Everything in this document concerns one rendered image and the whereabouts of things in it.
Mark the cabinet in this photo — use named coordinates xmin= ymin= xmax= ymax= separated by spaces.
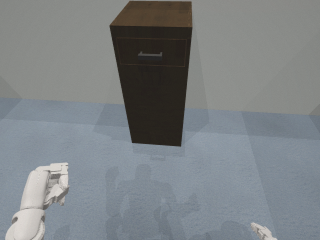
xmin=109 ymin=1 xmax=193 ymax=147

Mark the robot right hand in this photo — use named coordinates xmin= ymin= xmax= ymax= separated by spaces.
xmin=250 ymin=222 xmax=277 ymax=240

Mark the drawer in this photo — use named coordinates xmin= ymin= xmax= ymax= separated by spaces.
xmin=117 ymin=37 xmax=186 ymax=66

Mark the handle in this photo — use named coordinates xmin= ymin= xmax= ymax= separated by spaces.
xmin=138 ymin=51 xmax=163 ymax=61

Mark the robot left hand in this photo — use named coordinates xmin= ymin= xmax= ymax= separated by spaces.
xmin=19 ymin=162 xmax=70 ymax=211

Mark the robot left forearm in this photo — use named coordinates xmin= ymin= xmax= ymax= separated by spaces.
xmin=5 ymin=208 xmax=46 ymax=240

